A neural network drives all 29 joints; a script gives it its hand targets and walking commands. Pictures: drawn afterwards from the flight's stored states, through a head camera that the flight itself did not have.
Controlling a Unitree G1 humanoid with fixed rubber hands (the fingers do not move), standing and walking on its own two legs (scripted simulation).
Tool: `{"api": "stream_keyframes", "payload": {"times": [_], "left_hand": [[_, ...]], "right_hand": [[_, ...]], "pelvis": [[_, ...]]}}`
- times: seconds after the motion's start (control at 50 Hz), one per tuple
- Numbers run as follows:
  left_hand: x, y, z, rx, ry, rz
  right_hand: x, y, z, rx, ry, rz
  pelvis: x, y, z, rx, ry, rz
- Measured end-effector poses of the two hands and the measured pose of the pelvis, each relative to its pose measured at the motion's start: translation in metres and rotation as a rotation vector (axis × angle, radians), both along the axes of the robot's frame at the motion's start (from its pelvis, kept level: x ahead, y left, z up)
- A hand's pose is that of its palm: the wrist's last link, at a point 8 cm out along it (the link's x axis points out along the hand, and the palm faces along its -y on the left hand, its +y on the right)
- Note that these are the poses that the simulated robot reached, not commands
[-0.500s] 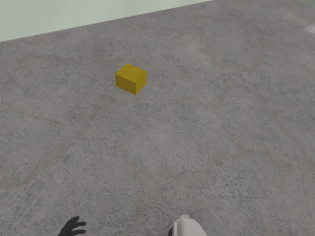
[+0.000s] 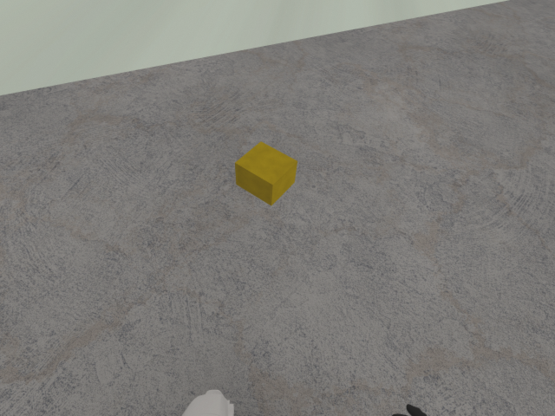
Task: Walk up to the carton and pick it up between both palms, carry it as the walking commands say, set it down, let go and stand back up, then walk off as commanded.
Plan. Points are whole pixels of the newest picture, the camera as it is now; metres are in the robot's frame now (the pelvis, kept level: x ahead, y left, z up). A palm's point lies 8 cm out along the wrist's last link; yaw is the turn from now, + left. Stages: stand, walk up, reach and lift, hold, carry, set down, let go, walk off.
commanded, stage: walk up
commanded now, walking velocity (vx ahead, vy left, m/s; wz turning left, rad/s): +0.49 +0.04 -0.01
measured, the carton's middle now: (266, 173) +1.21 +0.11 -0.69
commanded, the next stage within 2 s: none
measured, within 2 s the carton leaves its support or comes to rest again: neither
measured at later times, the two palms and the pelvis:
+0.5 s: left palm (181, 260) +0.40 +0.22 -0.13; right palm out of the picture +0.16 -0.22 -0.15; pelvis +0.27 -0.01 -0.02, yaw -1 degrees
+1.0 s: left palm (163, 224) +0.50 +0.29 -0.15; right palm (361, 192) +0.63 -0.16 -0.13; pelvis +0.53 +0.06 +0.00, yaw -1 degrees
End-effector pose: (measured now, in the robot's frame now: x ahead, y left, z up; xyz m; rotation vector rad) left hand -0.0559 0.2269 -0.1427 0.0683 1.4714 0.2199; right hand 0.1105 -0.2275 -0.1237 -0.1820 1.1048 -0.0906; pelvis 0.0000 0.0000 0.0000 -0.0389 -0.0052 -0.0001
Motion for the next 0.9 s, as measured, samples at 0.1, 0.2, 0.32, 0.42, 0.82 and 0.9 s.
{"api": "stream_keyframes", "payload": {"times": [0.1,0.2,0.32,0.42,0.82,0.9], "left_hand": [[0.041,0.016,-0.015,-0.031,0.042,0.026],[0.153,0.028,-0.006,-0.02,-0.096,-0.037],[0.307,0.022,0.014,-0.004,-0.289,-0.134],[0.417,-0.001,0.017,0.012,-0.396,-0.221],[0.4,0.016,0.005,-0.013,0.086,0.047],[0.433,0.037,-0.011,-0.033,0.13,0.055]], "right_hand": [[0.08,0.023,0.002,-0.018,-0.094,0.036],[0.075,0.033,-0.002,-0.007,0.026,-0.044],[0.035,0.03,-0.004,0.002,0.273,-0.149],[0.023,0.021,-0.013,0.036,0.443,-0.241],[0.459,0.036,-0.003,0.033,-0.011,0.057],[0.524,0.057,-0.003,-0.001,-0.102,0.066]], "pelvis": [[0.058,0.021,-0.011,0.035,0.005,-0.012],[0.109,0.028,0.0,0.055,0.019,-0.018],[0.169,0.023,0.01,0.052,0.023,-0.011],[0.227,0.007,0.0,0.062,0.011,-0.025],[0.435,0.029,-0.001,0.038,0.013,-0.003],[0.48,0.049,-0.014,0.045,0.023,-0.011]]}}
